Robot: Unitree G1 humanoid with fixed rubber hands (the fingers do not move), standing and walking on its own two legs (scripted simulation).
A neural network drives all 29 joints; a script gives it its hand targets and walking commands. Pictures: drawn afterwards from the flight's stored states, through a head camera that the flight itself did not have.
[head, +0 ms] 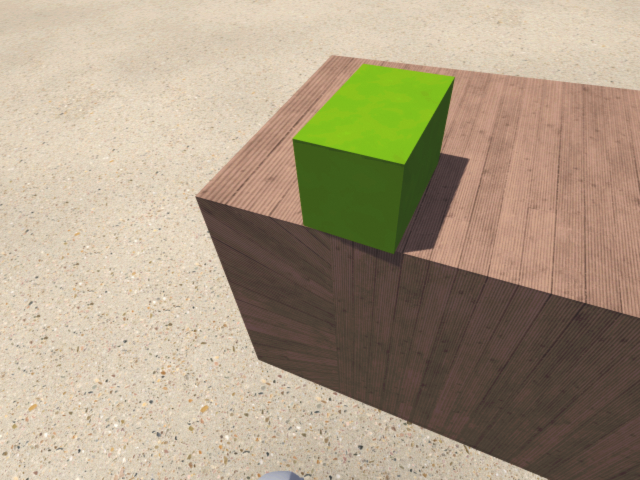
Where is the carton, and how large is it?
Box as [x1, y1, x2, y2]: [293, 64, 454, 253]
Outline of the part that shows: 363,64 293,138 303,224 393,253 437,163 454,77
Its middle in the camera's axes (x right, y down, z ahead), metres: +0.10 -0.16 +0.69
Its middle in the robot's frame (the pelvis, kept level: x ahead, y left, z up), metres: +0.65 -0.06 +0.07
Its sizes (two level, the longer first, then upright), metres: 0.273 0.171 0.181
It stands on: a pedestal, 0.72 m high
